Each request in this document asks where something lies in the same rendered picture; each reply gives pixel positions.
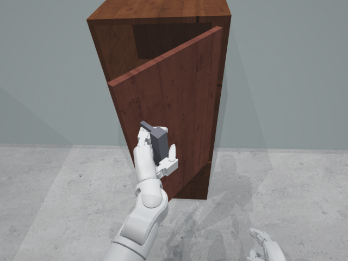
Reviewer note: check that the left robot forearm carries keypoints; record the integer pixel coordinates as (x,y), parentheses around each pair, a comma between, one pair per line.
(138,232)

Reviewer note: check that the robot left hand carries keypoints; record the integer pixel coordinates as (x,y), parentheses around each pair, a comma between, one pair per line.
(143,158)

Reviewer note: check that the cupboard door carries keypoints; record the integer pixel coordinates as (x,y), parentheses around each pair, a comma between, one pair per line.
(175,90)

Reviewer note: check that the robot right hand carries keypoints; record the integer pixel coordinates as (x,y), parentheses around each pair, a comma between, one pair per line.
(272,251)

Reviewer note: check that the handle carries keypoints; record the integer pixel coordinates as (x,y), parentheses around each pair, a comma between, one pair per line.
(159,142)

